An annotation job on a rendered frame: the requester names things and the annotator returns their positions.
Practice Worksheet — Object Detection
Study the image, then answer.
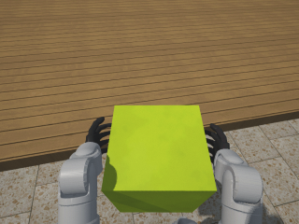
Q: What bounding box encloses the carton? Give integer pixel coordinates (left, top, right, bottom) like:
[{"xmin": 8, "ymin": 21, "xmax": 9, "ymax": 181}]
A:
[{"xmin": 101, "ymin": 105, "xmax": 217, "ymax": 213}]

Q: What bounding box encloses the robot right hand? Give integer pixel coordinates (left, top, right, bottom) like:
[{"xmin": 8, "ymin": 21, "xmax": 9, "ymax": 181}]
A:
[{"xmin": 204, "ymin": 123, "xmax": 230, "ymax": 164}]

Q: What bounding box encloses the left robot forearm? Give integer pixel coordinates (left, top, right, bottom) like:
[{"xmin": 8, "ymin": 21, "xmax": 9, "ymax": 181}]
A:
[{"xmin": 56, "ymin": 142, "xmax": 103, "ymax": 224}]

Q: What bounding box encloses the robot left hand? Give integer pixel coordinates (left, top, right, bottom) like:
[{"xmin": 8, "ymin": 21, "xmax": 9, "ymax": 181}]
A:
[{"xmin": 85, "ymin": 117, "xmax": 112, "ymax": 154}]

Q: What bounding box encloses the right robot forearm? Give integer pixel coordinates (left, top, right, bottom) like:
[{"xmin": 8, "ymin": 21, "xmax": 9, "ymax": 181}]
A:
[{"xmin": 213, "ymin": 148, "xmax": 263, "ymax": 224}]

